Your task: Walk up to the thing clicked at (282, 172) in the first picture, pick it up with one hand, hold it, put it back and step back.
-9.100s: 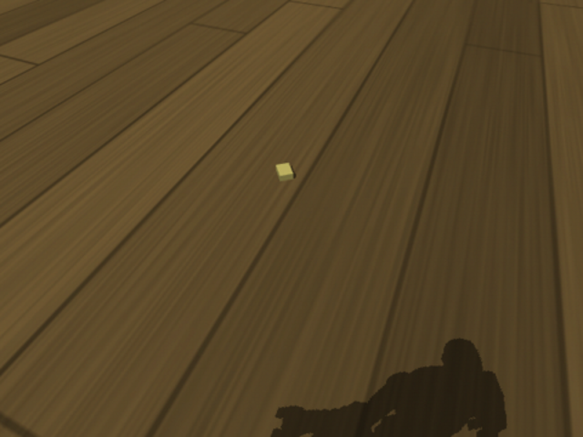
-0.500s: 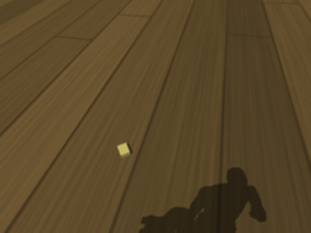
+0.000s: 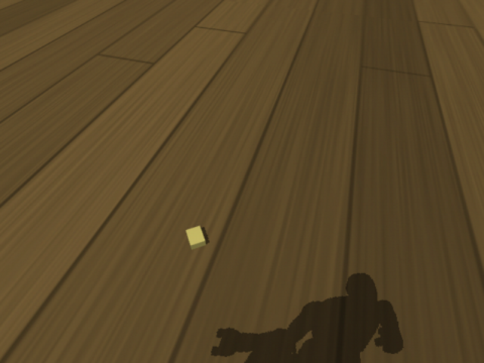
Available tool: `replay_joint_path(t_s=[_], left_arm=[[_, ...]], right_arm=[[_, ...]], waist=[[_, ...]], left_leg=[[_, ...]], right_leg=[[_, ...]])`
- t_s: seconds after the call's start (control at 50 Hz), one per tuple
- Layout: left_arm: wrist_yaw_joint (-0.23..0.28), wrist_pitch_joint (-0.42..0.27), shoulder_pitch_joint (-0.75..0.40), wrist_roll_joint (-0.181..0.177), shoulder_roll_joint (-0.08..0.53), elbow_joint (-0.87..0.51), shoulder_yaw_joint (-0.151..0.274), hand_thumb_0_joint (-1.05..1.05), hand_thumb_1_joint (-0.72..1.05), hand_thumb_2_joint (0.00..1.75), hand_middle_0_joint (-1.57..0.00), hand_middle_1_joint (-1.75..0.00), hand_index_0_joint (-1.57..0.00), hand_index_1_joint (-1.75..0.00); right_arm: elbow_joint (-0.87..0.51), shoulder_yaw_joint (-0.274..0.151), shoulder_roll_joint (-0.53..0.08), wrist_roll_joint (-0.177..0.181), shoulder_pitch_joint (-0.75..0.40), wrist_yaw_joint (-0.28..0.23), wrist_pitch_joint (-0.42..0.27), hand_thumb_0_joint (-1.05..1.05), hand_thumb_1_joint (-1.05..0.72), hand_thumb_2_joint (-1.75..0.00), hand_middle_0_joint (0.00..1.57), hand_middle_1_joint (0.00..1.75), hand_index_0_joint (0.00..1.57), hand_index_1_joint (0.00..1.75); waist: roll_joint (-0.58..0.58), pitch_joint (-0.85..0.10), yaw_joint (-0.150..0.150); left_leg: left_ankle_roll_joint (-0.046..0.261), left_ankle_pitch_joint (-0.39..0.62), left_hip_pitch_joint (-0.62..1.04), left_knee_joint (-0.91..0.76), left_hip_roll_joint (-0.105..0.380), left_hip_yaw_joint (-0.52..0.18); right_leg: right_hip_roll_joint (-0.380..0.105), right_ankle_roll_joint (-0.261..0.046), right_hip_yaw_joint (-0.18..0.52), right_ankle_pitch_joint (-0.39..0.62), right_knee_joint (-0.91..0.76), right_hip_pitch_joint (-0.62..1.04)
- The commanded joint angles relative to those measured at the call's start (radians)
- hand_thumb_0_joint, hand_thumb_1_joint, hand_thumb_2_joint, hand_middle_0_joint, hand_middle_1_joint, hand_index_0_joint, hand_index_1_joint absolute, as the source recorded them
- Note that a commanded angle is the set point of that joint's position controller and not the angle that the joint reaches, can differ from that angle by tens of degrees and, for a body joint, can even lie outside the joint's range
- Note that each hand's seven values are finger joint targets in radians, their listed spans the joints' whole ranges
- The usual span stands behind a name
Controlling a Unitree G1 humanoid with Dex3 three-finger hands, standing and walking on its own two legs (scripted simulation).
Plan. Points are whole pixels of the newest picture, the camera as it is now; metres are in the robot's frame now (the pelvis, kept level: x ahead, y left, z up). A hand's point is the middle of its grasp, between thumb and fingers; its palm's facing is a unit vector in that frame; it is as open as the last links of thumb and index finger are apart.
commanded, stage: walk up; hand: left
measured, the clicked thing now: (195, 237) +0.83 +0.21 -0.75
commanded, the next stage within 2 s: stand in 0.30 s
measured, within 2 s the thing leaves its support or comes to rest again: neither
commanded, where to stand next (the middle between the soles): +0.39 -0.01 m, yaw -1 degrees
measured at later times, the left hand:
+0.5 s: hand out of the picture +0.08 +0.25 -0.15, palm faces +0.00 -0.94 -0.35, open 7.4 cm
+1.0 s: hand out of the picture +0.06 +0.24 -0.14, palm faces -0.03 -0.94 -0.34, open 7.4 cm
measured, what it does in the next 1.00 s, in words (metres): stands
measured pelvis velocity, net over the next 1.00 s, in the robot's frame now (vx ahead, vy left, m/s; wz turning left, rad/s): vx -0.02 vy -0.01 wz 0.00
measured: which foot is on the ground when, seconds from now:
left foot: down 0.00-1.00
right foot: down 0.00-1.00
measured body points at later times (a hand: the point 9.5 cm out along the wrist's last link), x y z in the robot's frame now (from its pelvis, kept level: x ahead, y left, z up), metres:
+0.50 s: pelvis +0.00 -0.01 +0.01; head +0.02 -0.01 +0.46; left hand +0.08 +0.30 -0.12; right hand +0.12 -0.30 -0.12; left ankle +0.02 +0.13 -0.73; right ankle -0.03 -0.14 -0.73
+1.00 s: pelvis -0.02 -0.01 +0.01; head -0.01 -0.01 +0.46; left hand +0.06 +0.29 -0.12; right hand +0.05 -0.32 -0.12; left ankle +0.02 +0.13 -0.73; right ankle -0.03 -0.14 -0.73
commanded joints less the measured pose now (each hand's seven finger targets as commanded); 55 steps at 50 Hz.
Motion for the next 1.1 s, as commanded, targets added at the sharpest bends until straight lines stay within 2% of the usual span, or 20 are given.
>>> replay_joint_path(t_s=[0.0,0.02,0.1,0.14,0.26,0.28,0.3,0.36,0.38,0.42,0.46,0.52,0.56,0.68,0.74,0.8,0.94,0.98,1.02,1.08], left_arm=[[0.024,-0.028,-0.046,-0.004,0.219,-0.053,0.054,0.0,0.9,0.9,-0.2,-0.3,-0.2,-0.3],[0.025,-0.027,-0.039,-0.005,0.219,-0.046,0.053,0.0,0.9,0.9,-0.2,-0.3,-0.2,-0.3],[0.025,-0.022,-0.057,-0.004,0.212,-0.041,0.049,0.0,0.9,0.9,-0.2,-0.3,-0.2,-0.3],[0.026,-0.021,-0.058,-0.002,0.213,-0.032,0.049,0.0,0.9,0.9,-0.2,-0.3,-0.2,-0.3],[0.027,-0.021,-0.083,0.002,0.23,-0.027,0.053,0.0,0.9,0.9,-0.2,-0.3,-0.2,-0.3],[0.023,-0.013,-0.099,-0.006,0.199,-0.004,0.03,0.0,0.9,0.9,-0.2,-0.3,-0.2,-0.3],[0.024,-0.008,-0.086,-0.008,0.182,-0.004,0.028,0.0,0.9,0.9,-0.2,-0.3,-0.2,-0.3],[0.026,-0.005,-0.085,-0.006,0.203,0.013,0.028,0.0,0.9,0.9,-0.2,-0.3,-0.2,-0.3],[0.023,-0.006,-0.085,-0.008,0.2,0.021,0.024,0.0,0.9,0.9,-0.2,-0.3,-0.2,-0.3],[0.022,-0.005,-0.094,-0.005,0.201,0.028,0.021,0.0,0.9,0.9,-0.2,-0.3,-0.2,-0.3],[0.021,-0.005,-0.095,-0.002,0.201,0.038,0.019,0.0,0.9,0.9,-0.2,-0.3,-0.2,-0.3],[0.019,-0.006,-0.1,-0.001,0.201,0.047,0.014,0.0,0.9,0.9,-0.2,-0.3,-0.2,-0.3],[0.019,-0.008,-0.099,-0.001,0.203,0.051,0.014,0.0,0.9,0.9,-0.2,-0.3,-0.2,-0.3],[0.016,-0.007,-0.101,0.0,0.201,0.059,0.013,0.0,0.9,0.9,-0.2,-0.3,-0.2,-0.3],[0.014,-0.006,-0.091,0.001,0.199,0.057,0.013,0.0,0.9,0.9,-0.2,-0.3,-0.2,-0.3],[0.012,-0.004,-0.09,0.0,0.199,0.06,0.014,0.0,0.9,0.9,-0.2,-0.3,-0.2,-0.3],[0.012,-0.007,-0.089,-0.003,0.206,0.054,0.013,0.0,0.9,0.9,-0.2,-0.3,-0.2,-0.3],[0.012,-0.007,-0.086,-0.002,0.207,0.054,0.012,0.0,0.9,0.9,-0.2,-0.3,-0.2,-0.3],[0.011,-0.007,-0.082,-0.002,0.209,0.049,0.012,0.0,0.9,0.9,-0.2,-0.3,-0.2,-0.3],[0.011,-0.006,-0.08,-0.001,0.209,0.047,0.011,0.0,0.9,0.9,-0.2,-0.3,-0.2,-0.3]], right_arm=[[-0.058,-0.046,-0.208,0.003,-0.064,-0.018,-0.023,0.0,-0.9,-0.9,0.2,0.3,0.2,0.3],[-0.057,-0.05,-0.209,0.005,-0.073,-0.019,-0.022,0.0,-0.9,-0.9,0.2,0.3,0.2,0.3],[-0.05,-0.05,-0.208,0.003,-0.094,-0.02,-0.014,0.0,-0.9,-0.9,0.2,0.3,0.2,0.3],[-0.047,-0.049,-0.206,0.004,-0.104,-0.02,-0.012,0.0,-0.9,-0.9,0.2,0.3,0.2,0.3],[-0.034,-0.049,-0.199,0.002,-0.115,-0.018,-0.005,0.0,-0.9,-0.9,0.2,0.3,0.2,0.3],[-0.025,-0.033,-0.202,0.009,-0.115,-0.021,-0.011,0.0,-0.9,-0.9,0.2,0.3,0.2,0.3],[-0.021,-0.036,-0.216,0.007,-0.124,-0.023,-0.013,0.0,-0.9,-0.9,0.2,0.3,0.2,0.3],[-0.006,-0.031,-0.219,0.009,-0.12,-0.029,-0.013,0.0,-0.9,-0.9,0.2,0.3,0.2,0.3],[-0.001,-0.028,-0.213,0.012,-0.129,-0.029,-0.014,0.0,-0.9,-0.9,0.2,0.3,0.2,0.3],[0.004,-0.025,-0.213,0.015,-0.142,-0.029,-0.011,0.0,-0.9,-0.9,0.2,0.3,0.2,0.3],[0.012,-0.021,-0.211,0.016,-0.143,-0.03,-0.008,0.0,-0.9,-0.9,0.2,0.3,0.2,0.3],[0.024,-0.017,-0.21,0.015,-0.141,-0.027,-0.008,0.0,-0.9,-0.9,0.2,0.3,0.2,0.3],[0.032,-0.016,-0.209,0.015,-0.15,-0.025,-0.009,0.0,-0.9,-0.9,0.2,0.3,0.2,0.3],[0.052,-0.009,-0.211,0.012,-0.122,-0.025,-0.009,0.0,-0.9,-0.9,0.2,0.3,0.2,0.3],[0.053,-0.01,-0.216,0.01,-0.126,-0.024,-0.013,0.0,-0.9,-0.9,0.2,0.3,0.2,0.3],[0.063,-0.008,-0.219,0.009,-0.109,-0.023,-0.011,0.0,-0.9,-0.9,0.2,0.3,0.2,0.3],[0.065,-0.004,-0.217,0.01,-0.086,-0.023,-0.014,0.0,-0.9,-0.9,0.2,0.3,0.2,0.3],[0.066,-0.006,-0.221,0.01,-0.084,-0.023,-0.011,0.0,-0.9,-0.9,0.2,0.3,0.2,0.3],[0.066,-0.006,-0.223,0.01,-0.084,-0.023,-0.012,0.0,-0.9,-0.9,0.2,0.3,0.2,0.3],[0.071,-0.003,-0.222,0.008,-0.066,-0.024,-0.01,0.0,-0.9,-0.9,0.2,0.3,0.2,0.3]], waist=[[0.011,-0.094,0.007],[0.013,-0.105,0.009],[0.033,-0.093,0.008],[0.021,-0.106,0.009],[-0.012,-0.069,-0.002],[-0.014,-0.046,-0.016],[0.004,-0.069,-0.005],[0.007,-0.111,-0.008],[0.012,-0.114,-0.007],[0.013,-0.11,-0.008],[-0.004,-0.115,-0.01],[-0.008,-0.096,-0.012],[-0.013,-0.107,-0.007],[-0.006,-0.069,-0.015],[0.004,-0.07,-0.006],[0.008,-0.046,-0.011],[-0.009,-0.062,-0.017],[-0.01,-0.051,-0.018],[-0.009,-0.068,-0.016],[-0.007,-0.055,-0.021]], left_leg=[[0.067,0.353,0.018,-0.079,0.105,-0.086],[0.068,0.366,0.04,-0.067,0.103,-0.077],[0.07,0.312,0.036,-0.085,0.103,-0.085],[0.075,0.326,0.043,-0.081,0.109,-0.086],[0.058,0.252,0.018,-0.077,0.079,-0.062],[0.051,0.39,0.077,-0.139,0.117,-0.102],[0.055,0.432,0.118,-0.13,0.126,-0.101],[0.046,0.49,0.146,-0.135,0.128,-0.089],[0.04,0.481,0.162,-0.143,0.127,-0.085],[0.032,0.401,0.149,-0.165,0.12,-0.078],[0.032,0.383,0.137,-0.175,0.119,-0.074],[0.026,0.31,0.123,-0.201,0.117,-0.075],[0.027,0.328,0.149,-0.194,0.122,-0.072],[0.02,0.247,0.095,-0.233,0.118,-0.075],[0.02,0.239,0.102,-0.234,0.122,-0.077],[0.018,0.153,0.075,-0.257,0.117,-0.082],[0.019,0.222,0.08,-0.242,0.121,-0.081],[0.018,0.188,0.082,-0.242,0.12,-0.083],[0.019,0.222,0.1,-0.23,0.123,-0.077],[0.019,0.176,0.073,-0.242,0.123,-0.078]], right_leg=[[-0.073,-0.07,0.052,0.283,-0.061,0.062],[-0.077,-0.072,0.049,0.304,-0.06,0.06],[-0.074,-0.072,0.041,0.252,-0.059,0.043],[-0.076,-0.071,0.038,0.267,-0.063,0.055],[-0.103,-0.081,0.067,0.231,-0.104,0.051],[-0.087,-0.054,0.065,0.318,-0.109,-0.003],[-0.08,-0.044,0.053,0.321,-0.121,0.002],[-0.081,-0.037,0.048,0.363,-0.133,0.063],[-0.085,-0.039,0.052,0.36,-0.142,0.06],[-0.089,-0.039,0.057,0.326,-0.172,0.067],[-0.091,-0.037,0.057,0.335,-0.184,0.086],[-0.093,-0.037,0.058,0.269,-0.21,0.074],[-0.101,-0.04,0.063,0.291,-0.216,0.071],[-0.095,-0.038,0.065,0.219,-0.232,0.063],[-0.097,-0.041,0.066,0.202,-0.235,0.056],[-0.092,-0.04,0.07,0.148,-0.242,0.039],[-0.098,-0.042,0.073,0.19,-0.236,0.047],[-0.097,-0.042,0.077,0.15,-0.246,0.028],[-0.1,-0.046,0.079,0.185,-0.243,0.029],[-0.097,-0.045,0.079,0.161,-0.244,0.033]])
